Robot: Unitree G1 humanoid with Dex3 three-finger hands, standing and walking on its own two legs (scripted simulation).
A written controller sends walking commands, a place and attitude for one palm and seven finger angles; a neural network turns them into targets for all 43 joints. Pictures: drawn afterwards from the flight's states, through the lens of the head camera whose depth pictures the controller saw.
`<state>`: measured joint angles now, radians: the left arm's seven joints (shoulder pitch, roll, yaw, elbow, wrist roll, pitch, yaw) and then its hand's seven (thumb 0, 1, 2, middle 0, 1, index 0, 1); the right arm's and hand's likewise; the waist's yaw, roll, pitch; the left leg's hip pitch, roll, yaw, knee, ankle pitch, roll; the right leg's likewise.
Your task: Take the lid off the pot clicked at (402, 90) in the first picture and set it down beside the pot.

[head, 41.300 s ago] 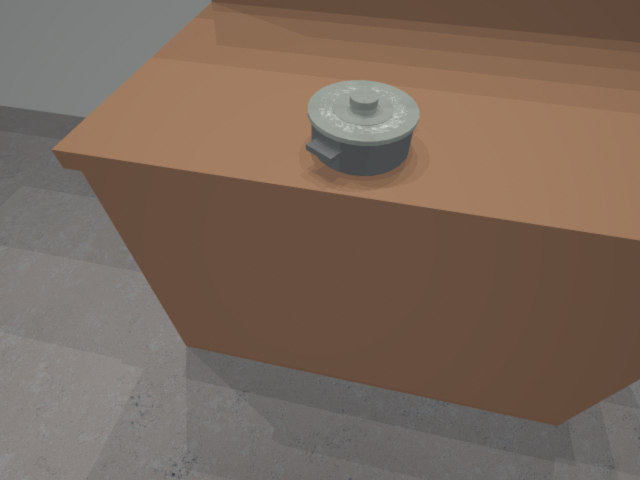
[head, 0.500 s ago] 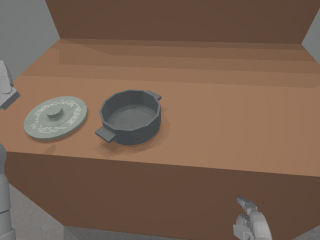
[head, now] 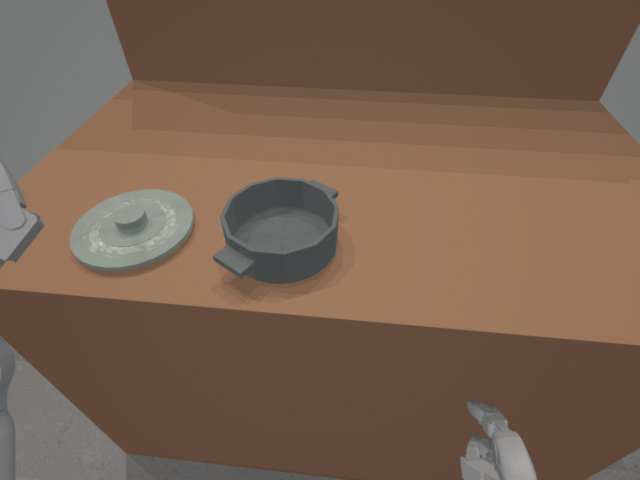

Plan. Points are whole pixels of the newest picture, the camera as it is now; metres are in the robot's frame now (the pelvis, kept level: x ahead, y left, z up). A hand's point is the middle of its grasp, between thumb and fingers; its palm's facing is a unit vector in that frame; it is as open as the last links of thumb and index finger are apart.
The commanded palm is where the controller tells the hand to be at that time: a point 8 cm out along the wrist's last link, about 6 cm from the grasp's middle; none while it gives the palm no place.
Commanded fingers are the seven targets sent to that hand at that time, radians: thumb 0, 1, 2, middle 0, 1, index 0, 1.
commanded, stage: draw the hand back to the body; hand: left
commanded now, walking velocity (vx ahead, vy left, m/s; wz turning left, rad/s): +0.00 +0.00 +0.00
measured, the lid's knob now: (130, 216) +0.43 +0.35 +0.09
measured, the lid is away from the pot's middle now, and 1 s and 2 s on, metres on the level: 0.23 0.23 0.23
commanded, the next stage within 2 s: step back with the hand held close in 0.34 s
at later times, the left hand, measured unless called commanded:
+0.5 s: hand (23, 251) +0.18 +0.23 +0.29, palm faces +0.53 -0.80 -0.29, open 7.4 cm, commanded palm +0.13 +0.28 +0.28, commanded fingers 0.00 0.90 0.90 -0.20 -0.30 -0.20 -0.30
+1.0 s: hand out of the picture +0.12 +0.22 +0.29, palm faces +0.50 -0.77 -0.40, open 7.4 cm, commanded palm +0.08 +0.29 +0.28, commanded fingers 0.00 0.90 0.90 -0.20 -0.30 -0.20 -0.30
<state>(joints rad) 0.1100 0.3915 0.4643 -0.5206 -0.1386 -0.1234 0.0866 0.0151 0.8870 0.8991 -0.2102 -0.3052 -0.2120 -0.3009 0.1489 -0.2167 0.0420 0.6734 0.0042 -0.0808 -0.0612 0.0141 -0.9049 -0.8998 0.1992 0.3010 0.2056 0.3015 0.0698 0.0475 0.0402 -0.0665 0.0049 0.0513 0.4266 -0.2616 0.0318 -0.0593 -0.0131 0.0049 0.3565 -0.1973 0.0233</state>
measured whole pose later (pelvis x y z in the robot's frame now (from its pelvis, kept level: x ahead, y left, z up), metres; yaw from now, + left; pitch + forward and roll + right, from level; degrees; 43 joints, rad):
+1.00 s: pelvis -0.06 +0.01 -0.01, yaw -1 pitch +0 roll -2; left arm 0.38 0.50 0.60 -0.88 -0.10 -0.25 0.14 0.02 0.88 0.90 -0.22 -0.31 -0.22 -0.30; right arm 0.24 -0.19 0.01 0.57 0.02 -0.08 -0.03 0.01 -0.91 -0.90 0.20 0.30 0.20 0.30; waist 0.03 -0.01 0.02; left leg -0.36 0.01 0.08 0.60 -0.25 0.06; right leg -0.27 0.01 -0.01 0.57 -0.32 0.01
